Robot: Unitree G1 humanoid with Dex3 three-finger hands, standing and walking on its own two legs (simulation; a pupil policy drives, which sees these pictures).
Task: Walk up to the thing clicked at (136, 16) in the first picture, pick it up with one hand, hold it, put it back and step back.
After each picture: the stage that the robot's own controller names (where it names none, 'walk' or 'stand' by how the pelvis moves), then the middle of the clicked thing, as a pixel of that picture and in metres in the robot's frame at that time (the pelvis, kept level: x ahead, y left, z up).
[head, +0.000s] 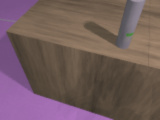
stand; (128, 24) +0.63 -0.19 +0.07
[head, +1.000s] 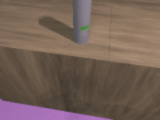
rise first; (81, 16) +0.59 +0.04 +0.11
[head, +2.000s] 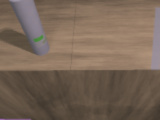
rise first; (32, 27) +0.51 +0.21 +0.11
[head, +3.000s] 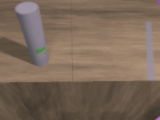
stand; (35, 38) +0.48 +0.19 +0.09
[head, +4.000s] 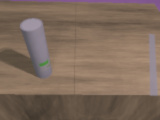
stand; (38, 52) +0.45 +0.18 +0.07
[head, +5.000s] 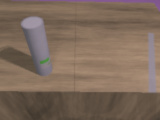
stand; (39, 50) +0.46 +0.18 +0.07
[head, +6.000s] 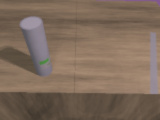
stand; (39, 50) +0.45 +0.18 +0.07
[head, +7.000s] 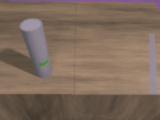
stand; (38, 52) +0.45 +0.18 +0.07
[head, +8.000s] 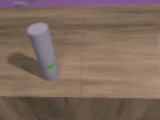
rise first; (45, 55) +0.44 +0.18 +0.07
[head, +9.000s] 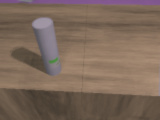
go down; (49, 50) +0.46 +0.18 +0.07
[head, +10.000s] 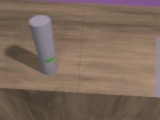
go down; (45, 48) +0.46 +0.17 +0.08
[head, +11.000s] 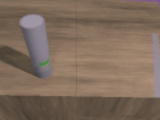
go down; (39, 51) +0.44 +0.16 +0.08
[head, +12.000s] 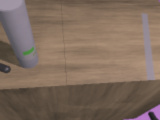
close in; (21, 38) +0.45 +0.18 +0.11
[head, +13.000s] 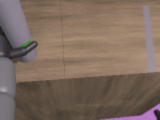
close; (17, 31) +0.47 +0.19 +0.13
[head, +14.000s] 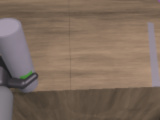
lift; (19, 61) +0.36 +0.19 +0.13
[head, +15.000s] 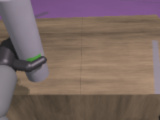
lift; (27, 42) +0.32 +0.16 +0.26
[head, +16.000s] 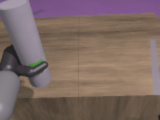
hold; (29, 48) +0.33 +0.16 +0.23
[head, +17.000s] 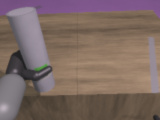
hold; (35, 54) +0.34 +0.15 +0.20
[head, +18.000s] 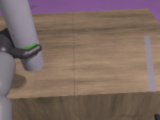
crouch; (23, 32) +0.39 +0.17 +0.24
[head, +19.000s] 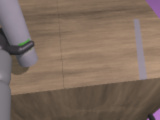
lower; (16, 31) +0.47 +0.18 +0.16
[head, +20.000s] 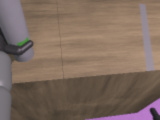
lower; (14, 28) +0.47 +0.18 +0.13
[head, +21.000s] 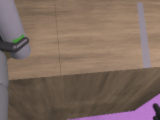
lower; (9, 25) +0.48 +0.19 +0.13
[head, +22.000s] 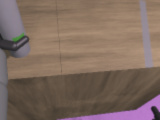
lower; (9, 23) +0.48 +0.19 +0.13
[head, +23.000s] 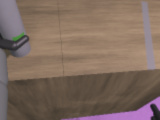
lower; (9, 23) +0.48 +0.19 +0.13
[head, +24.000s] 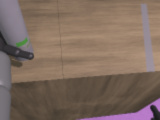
withdraw; (13, 28) +0.47 +0.18 +0.13
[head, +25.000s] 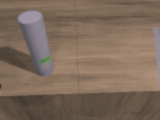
sink last; (39, 48) +0.44 +0.17 +0.10
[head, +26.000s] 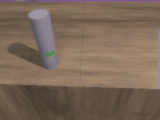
stand; (45, 42) +0.48 +0.18 +0.10
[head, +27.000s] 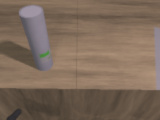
stand; (39, 42) +0.46 +0.18 +0.11
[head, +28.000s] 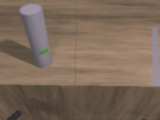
stand; (38, 40) +0.48 +0.18 +0.11
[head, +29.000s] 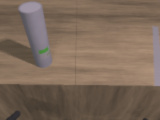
stand; (38, 39) +0.48 +0.18 +0.12
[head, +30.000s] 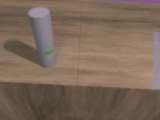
stand; (44, 41) +0.49 +0.17 +0.09
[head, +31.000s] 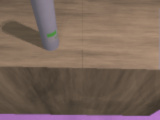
walk; (46, 22) +0.53 +0.15 +0.09
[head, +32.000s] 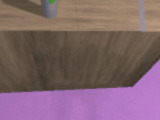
walk; out of the picture +0.71 +0.18 +0.08
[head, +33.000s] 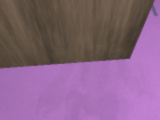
stand; out of the picture +1.04 +0.29 +0.10
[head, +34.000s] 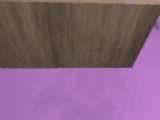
stand; out of the picture +1.08 +0.18 +0.08
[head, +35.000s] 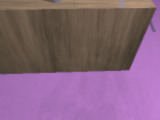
stand; out of the picture +1.09 +0.20 +0.07
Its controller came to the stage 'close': yes
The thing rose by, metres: 0.20
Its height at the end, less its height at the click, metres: +0.00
